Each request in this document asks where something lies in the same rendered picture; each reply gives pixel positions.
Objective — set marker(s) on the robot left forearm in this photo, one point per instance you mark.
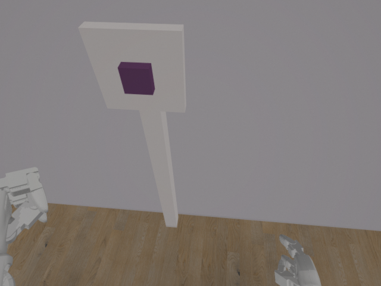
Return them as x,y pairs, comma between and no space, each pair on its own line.
6,261

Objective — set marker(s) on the button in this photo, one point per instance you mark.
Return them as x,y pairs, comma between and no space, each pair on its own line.
137,78

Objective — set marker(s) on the panel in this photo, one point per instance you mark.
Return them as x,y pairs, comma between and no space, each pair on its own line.
107,45

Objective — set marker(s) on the right robot hand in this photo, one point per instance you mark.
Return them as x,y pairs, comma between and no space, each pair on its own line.
302,269

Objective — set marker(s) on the left robot hand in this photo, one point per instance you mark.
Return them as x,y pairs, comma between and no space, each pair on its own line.
23,190

